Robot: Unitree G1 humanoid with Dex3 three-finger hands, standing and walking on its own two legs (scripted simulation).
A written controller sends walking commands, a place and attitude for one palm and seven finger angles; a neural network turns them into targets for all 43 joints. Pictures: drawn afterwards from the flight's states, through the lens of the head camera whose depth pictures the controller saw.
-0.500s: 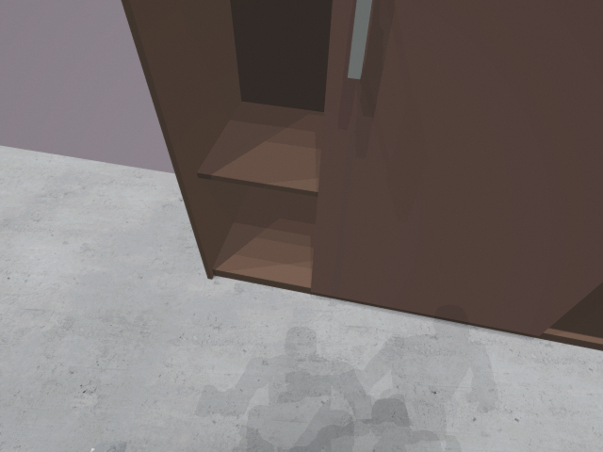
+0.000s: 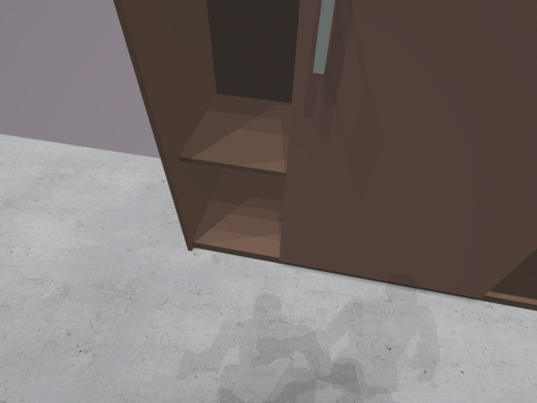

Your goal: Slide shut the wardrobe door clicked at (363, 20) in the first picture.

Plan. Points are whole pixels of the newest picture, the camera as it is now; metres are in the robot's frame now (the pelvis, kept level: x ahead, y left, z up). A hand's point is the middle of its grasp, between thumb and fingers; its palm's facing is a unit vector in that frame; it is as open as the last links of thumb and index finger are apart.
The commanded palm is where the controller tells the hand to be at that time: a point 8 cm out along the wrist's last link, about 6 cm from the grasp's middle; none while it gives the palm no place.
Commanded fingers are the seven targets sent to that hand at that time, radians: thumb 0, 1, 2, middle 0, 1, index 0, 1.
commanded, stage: stand and wait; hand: right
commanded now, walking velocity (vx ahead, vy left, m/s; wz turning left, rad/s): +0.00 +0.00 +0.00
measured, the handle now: (327, 10) +0.75 -0.07 +0.26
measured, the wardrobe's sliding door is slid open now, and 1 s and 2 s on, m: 0.40 0.40 0.40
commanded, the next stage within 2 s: look at it before walking up in 0.32 s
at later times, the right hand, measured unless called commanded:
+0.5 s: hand out of the picture +0.07 -0.23 -0.15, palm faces -0.03 +0.95 -0.32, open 7.4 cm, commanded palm none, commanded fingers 0.00 -0.90 -0.90 0.20 0.30 0.20 0.30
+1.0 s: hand out of the picture +0.06 -0.24 -0.16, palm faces -0.03 +0.95 -0.32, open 7.4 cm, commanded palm none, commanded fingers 0.00 -0.90 -0.90 0.20 0.30 0.20 0.30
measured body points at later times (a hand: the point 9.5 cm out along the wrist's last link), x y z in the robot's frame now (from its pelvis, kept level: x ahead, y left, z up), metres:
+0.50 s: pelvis -0.01 +0.00 +0.00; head -0.01 +0.01 +0.45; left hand +0.05 +0.29 -0.14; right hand +0.07 -0.28 -0.13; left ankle -0.01 +0.12 -0.74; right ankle -0.01 -0.12 -0.74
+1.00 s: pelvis +0.00 +0.00 +0.00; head +0.00 +0.00 +0.45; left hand +0.06 +0.29 -0.14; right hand +0.06 -0.28 -0.13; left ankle -0.01 +0.12 -0.74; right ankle -0.01 -0.12 -0.74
